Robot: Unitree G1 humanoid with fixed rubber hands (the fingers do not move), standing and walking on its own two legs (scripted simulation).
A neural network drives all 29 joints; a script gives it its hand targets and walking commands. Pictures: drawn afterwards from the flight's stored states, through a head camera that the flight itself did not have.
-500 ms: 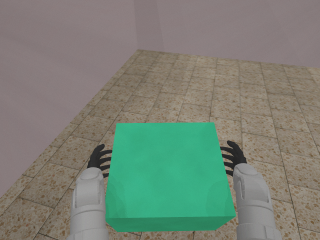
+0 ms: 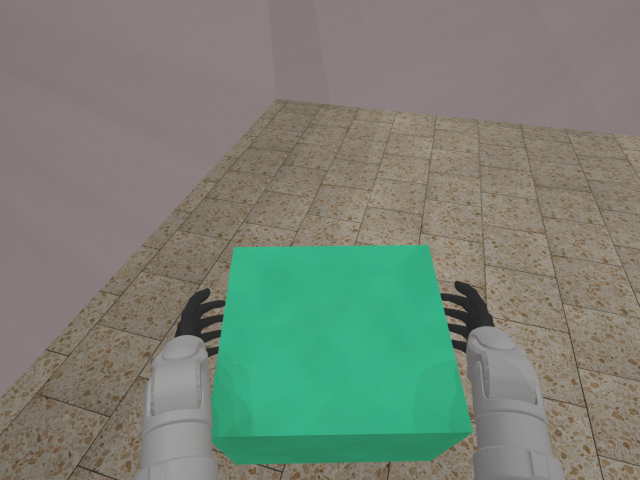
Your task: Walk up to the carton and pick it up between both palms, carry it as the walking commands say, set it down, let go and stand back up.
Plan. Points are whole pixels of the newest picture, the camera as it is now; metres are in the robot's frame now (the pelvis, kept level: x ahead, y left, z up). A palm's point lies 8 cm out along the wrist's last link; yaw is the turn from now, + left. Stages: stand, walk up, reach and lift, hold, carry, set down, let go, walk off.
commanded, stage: hold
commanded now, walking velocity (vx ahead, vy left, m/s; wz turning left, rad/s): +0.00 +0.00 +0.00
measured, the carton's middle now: (332, 354) +0.31 +0.00 -0.03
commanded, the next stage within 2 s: carry in 0.16 s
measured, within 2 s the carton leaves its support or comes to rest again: neither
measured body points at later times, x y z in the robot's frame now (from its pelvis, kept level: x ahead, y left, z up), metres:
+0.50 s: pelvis -0.01 -0.04 -0.03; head -0.01 -0.04 +0.42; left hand +0.29 +0.13 +0.04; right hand +0.28 -0.25 +0.04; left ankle +0.01 +0.11 -0.75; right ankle -0.01 -0.12 -0.75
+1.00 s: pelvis +0.00 -0.03 -0.01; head -0.04 -0.02 +0.43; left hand +0.28 +0.16 +0.07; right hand +0.27 -0.22 +0.08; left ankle +0.01 +0.11 -0.75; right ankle -0.02 -0.12 -0.74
